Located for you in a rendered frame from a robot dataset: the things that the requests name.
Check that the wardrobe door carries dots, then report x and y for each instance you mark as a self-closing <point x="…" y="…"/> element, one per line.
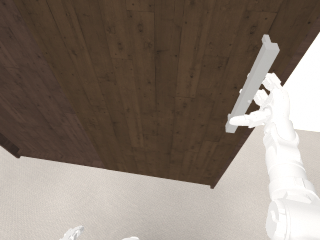
<point x="152" y="81"/>
<point x="35" y="113"/>

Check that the handle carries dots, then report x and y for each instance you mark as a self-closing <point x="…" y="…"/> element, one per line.
<point x="259" y="70"/>

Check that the right robot forearm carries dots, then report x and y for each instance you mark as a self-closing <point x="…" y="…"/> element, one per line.
<point x="287" y="175"/>

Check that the right robot hand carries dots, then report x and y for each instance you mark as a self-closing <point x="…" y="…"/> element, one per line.
<point x="277" y="104"/>

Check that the left robot hand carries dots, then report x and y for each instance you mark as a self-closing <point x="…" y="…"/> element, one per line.
<point x="73" y="234"/>

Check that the right robot upper arm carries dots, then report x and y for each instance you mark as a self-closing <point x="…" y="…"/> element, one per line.
<point x="292" y="220"/>

